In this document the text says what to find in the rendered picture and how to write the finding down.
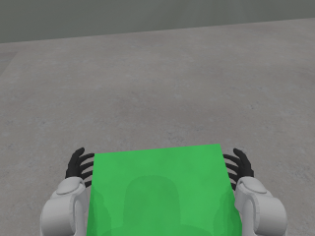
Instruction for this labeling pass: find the robot left hand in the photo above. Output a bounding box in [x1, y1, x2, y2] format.
[65, 147, 95, 188]

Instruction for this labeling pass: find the left robot forearm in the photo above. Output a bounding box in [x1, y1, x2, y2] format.
[39, 176, 90, 236]

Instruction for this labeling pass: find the robot right hand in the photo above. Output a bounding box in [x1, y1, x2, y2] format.
[222, 148, 254, 191]

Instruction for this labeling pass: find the right robot forearm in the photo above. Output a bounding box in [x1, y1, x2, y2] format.
[234, 176, 288, 236]

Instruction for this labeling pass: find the carton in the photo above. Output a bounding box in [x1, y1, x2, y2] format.
[86, 144, 242, 236]

